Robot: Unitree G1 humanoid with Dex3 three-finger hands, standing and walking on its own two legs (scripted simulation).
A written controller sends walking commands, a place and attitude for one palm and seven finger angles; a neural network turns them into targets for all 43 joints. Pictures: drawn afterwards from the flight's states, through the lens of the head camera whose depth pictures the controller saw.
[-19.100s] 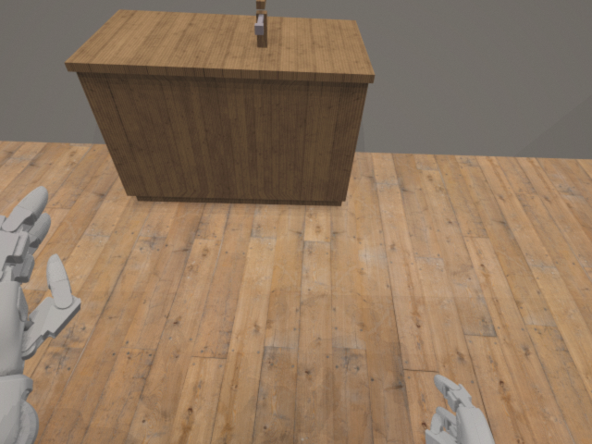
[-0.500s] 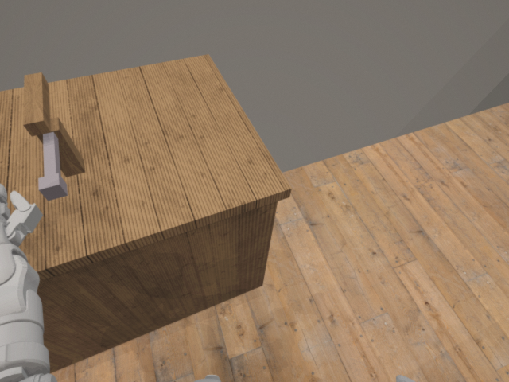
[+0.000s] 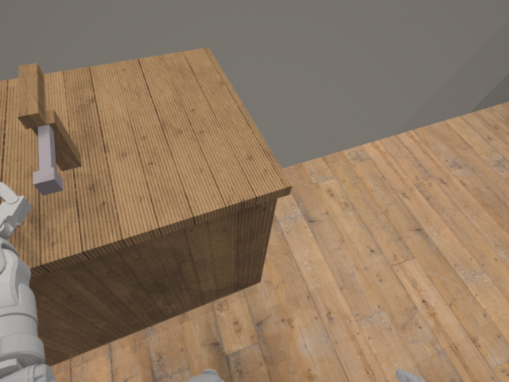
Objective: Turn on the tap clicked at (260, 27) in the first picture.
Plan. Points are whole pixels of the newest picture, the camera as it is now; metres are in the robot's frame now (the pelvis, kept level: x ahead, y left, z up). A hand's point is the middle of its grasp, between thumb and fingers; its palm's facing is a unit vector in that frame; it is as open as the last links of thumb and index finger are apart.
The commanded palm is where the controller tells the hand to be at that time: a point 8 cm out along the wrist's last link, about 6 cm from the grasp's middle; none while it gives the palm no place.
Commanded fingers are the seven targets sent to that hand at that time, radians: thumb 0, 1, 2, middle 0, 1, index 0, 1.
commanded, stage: push the lever round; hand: left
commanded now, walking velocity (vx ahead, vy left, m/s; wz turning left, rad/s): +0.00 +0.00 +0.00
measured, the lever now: (48, 181) +0.38 +0.33 +0.09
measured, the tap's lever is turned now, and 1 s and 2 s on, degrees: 0 14 43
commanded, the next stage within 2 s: none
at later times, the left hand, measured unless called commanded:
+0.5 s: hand (46, 199) +0.36 +0.33 +0.07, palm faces +0.61 -0.79 -0.08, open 7.8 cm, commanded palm +0.31 +0.35 +0.08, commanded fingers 0.00 0.90 0.90 -0.15 -0.15 -0.15 -0.15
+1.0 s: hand (77, 194) +0.37 +0.29 +0.08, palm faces +0.69 -0.72 -0.08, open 7.7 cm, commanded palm +0.32 +0.30 +0.08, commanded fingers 0.00 0.90 0.90 -0.15 -0.15 -0.15 -0.15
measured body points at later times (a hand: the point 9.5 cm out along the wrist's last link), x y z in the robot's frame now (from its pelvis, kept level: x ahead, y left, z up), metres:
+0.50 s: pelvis +0.00 +0.00 +0.00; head +0.05 +0.02 +0.45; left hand +0.32 +0.37 +0.08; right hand +0.10 -0.26 -0.11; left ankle +0.02 +0.09 -0.70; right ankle -0.02 -0.10 -0.70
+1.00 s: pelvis +0.00 -0.01 +0.00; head +0.04 -0.01 +0.45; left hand +0.33 +0.32 +0.08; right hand +0.11 -0.26 -0.12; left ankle +0.02 +0.09 -0.70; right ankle -0.02 -0.10 -0.70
